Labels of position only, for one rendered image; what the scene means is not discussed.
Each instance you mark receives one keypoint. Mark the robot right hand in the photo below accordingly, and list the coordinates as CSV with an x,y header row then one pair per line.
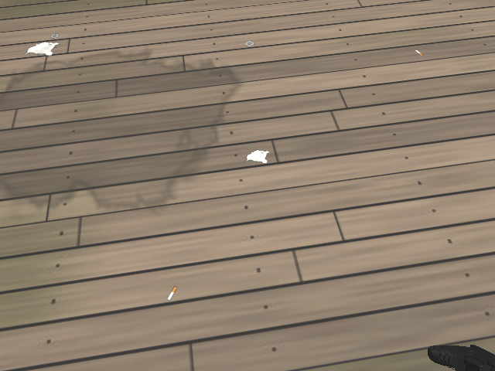
x,y
462,358

